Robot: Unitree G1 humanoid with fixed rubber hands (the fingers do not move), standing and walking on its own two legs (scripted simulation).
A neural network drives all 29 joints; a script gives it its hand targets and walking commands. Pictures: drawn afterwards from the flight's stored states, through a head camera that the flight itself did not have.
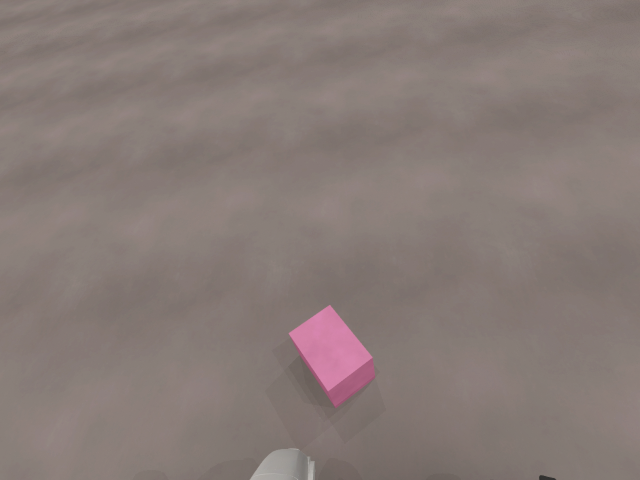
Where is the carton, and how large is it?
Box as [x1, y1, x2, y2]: [289, 305, 374, 407]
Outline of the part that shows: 329,305 291,331 289,334 299,354 334,406 336,407 374,377 372,357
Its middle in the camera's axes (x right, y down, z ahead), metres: +0.04 +0.37 +1.20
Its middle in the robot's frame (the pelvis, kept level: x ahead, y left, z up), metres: +0.54 +0.10 -0.69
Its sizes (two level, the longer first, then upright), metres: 0.216 0.157 0.173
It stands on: the floor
